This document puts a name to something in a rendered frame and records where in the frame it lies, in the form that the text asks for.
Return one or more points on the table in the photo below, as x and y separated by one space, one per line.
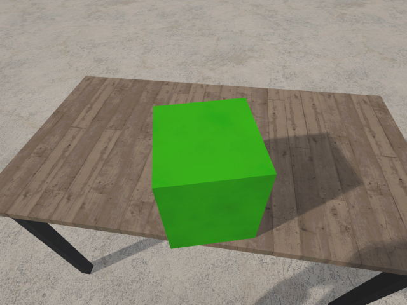
339 196

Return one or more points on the carton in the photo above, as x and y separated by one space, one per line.
211 173

